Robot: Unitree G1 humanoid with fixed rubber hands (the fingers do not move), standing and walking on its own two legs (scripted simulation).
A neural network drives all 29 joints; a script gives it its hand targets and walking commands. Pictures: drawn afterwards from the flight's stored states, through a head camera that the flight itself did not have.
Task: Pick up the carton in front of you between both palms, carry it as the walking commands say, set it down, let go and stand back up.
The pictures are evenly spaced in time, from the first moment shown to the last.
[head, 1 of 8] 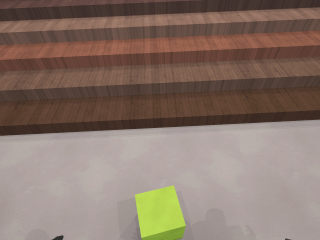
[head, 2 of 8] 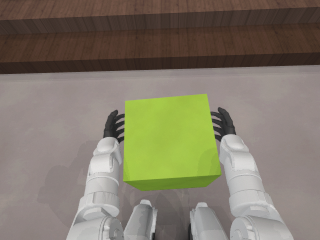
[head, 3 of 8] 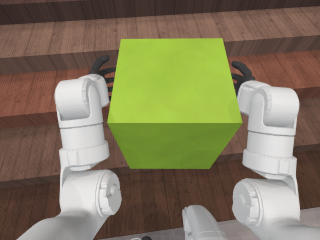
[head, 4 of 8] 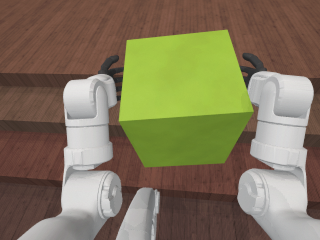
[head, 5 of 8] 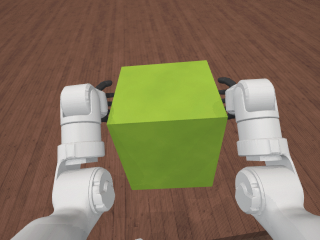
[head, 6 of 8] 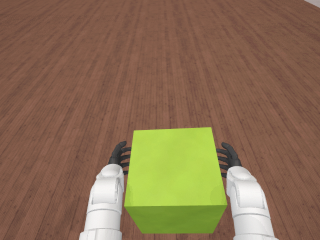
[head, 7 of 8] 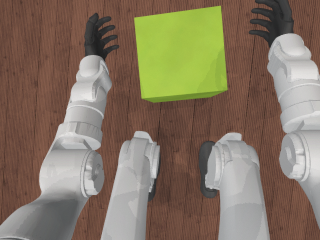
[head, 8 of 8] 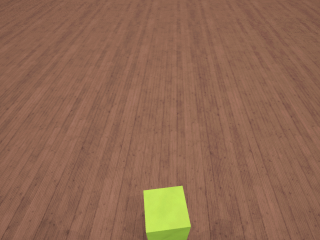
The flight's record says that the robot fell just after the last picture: no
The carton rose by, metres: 1.72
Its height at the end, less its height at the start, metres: +0.95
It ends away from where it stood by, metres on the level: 4.51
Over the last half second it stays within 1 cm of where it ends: yes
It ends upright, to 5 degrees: yes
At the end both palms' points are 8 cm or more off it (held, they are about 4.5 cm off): yes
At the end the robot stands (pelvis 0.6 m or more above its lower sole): yes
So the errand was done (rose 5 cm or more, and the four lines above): yes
